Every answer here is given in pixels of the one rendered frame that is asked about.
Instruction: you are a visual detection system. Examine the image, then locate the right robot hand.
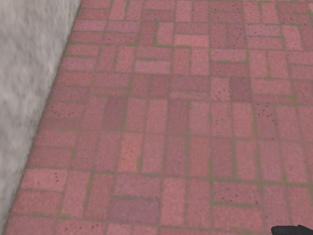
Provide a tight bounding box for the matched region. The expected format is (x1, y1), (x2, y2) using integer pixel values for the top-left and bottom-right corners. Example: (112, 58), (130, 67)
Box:
(271, 224), (313, 235)

